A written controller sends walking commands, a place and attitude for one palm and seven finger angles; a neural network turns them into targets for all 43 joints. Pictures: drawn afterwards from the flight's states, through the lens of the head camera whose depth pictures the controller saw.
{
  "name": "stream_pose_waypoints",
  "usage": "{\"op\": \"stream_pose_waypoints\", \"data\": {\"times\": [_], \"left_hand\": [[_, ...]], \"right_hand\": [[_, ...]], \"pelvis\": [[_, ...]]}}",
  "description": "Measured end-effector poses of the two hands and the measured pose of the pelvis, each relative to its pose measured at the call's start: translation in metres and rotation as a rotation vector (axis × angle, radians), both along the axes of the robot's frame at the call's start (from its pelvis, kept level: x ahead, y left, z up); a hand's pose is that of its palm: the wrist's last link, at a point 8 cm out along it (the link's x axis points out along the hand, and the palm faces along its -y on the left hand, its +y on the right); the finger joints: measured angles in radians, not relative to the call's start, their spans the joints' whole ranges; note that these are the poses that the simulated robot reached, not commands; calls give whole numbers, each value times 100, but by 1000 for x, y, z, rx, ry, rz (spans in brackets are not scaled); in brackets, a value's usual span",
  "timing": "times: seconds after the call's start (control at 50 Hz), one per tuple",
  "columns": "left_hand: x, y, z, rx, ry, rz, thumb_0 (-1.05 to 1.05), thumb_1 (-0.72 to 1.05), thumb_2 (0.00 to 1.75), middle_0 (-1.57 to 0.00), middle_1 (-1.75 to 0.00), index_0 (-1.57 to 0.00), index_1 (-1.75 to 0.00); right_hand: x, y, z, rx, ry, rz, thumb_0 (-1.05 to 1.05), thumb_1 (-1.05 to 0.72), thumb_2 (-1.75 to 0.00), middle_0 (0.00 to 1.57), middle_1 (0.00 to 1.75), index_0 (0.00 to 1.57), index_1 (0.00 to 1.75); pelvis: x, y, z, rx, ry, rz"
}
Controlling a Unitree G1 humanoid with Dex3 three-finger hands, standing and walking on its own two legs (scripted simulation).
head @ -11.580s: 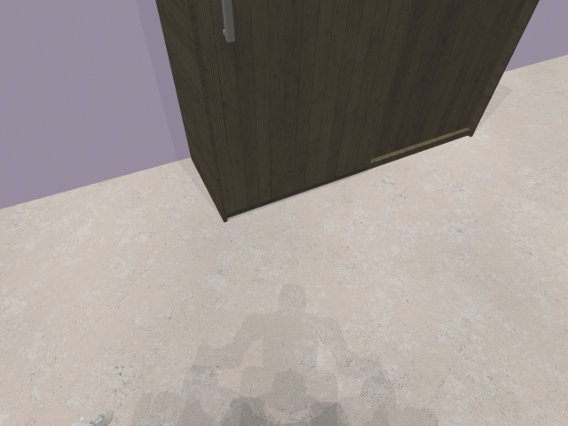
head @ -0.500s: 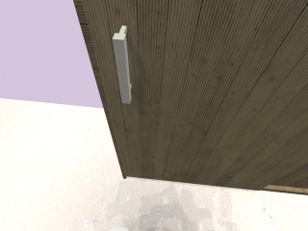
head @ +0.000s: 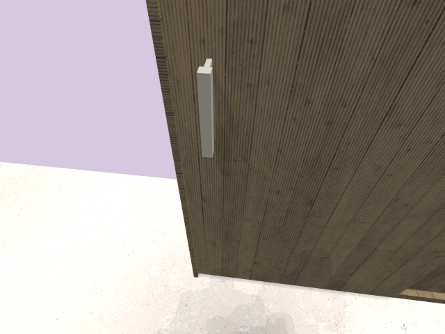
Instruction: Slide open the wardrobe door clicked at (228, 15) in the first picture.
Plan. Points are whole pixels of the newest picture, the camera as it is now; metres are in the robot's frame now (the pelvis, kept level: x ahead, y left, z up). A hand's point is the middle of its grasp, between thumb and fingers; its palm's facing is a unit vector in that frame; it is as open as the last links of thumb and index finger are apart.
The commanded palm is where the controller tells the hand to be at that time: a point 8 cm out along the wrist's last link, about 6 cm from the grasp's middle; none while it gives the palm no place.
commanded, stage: come to a stop and stand still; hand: left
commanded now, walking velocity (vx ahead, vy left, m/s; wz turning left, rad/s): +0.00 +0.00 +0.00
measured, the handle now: (208, 111) +0.47 +0.07 +0.17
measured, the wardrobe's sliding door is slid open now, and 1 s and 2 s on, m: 0.00 0.00 0.00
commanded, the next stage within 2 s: look again from close up in 1.00 s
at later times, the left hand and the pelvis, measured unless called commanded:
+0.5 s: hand out of the picture -0.03 +0.16 -0.17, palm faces +0.02 -0.99 -0.15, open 7.4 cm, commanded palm none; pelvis -0.01 +0.00 +0.01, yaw +0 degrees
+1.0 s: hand out of the picture +0.00 +0.14 -0.17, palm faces +0.03 -0.99 -0.16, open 7.4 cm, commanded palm none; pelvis +0.01 -0.01 +0.01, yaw +0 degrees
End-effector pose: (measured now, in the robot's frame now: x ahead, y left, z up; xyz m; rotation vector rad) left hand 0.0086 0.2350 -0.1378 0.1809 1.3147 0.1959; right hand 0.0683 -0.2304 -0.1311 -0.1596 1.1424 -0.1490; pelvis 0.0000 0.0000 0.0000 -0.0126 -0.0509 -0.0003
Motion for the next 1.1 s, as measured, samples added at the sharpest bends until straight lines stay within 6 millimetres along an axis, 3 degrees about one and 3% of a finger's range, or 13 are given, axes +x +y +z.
{"op": "stream_pose_waypoints", "data": {"times": [0.18, 0.34, 0.48, 0.86, 1.1], "left_hand": [[-18, 6, 4, -14, -6, -6, 1, 91, 90, -20, -30, -20, -30], [-39, -10, 0, -62, 55, -1, 1, 91, 90, -20, -30, -20, -30], [-43, -25, -3, -95, 88, 1, 1, 91, 90, -20, -30, -20, -30], [-16, -41, -2, -94, 75, 0, 1, 91, 90, -20, -30, -20, -30], [-11, -45, 0, -91, 76, 7, 1, 91, 90, -20, -30, -20, -30]], "right_hand": [[-35, 5, 2, 0, 59, 9, 0, -92, -90, 20, 30, 20, 30], [-69, 9, 1, 9, 151, -15, 0, -91, -90, 20, 30, 20, 30], [-84, 13, 1, 21, 206, -36, 0, -91, -90, 20, 30, 20, 30], [-73, 11, -1, 40, 230, -52, 1, -91, -90, 20, 30, 20, 30], [-69, 7, -1, 42, 241, -49, 1, -91, -90, 20, 30, 20, 30]], "pelvis": [[-12, 8, 4, 5, 6, 2], [-12, 7, 7, 8, 15, 0], [-8, 4, 9, 9, 19, 0], [8, -9, 11, 10, 18, -4], [14, -14, 12, 11, 17, -4]]}}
